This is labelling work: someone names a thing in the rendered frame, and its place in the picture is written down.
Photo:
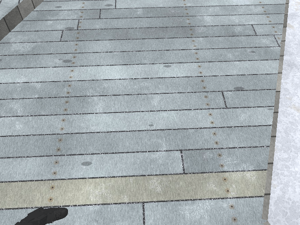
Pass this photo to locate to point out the left robot hand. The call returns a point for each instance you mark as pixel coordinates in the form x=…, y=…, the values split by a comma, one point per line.
x=43, y=216

